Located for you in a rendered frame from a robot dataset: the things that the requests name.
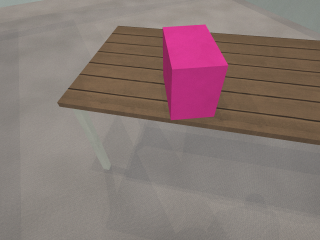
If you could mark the table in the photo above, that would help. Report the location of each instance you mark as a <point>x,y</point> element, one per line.
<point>271,87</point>

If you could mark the carton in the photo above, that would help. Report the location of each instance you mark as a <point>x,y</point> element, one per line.
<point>194,71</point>

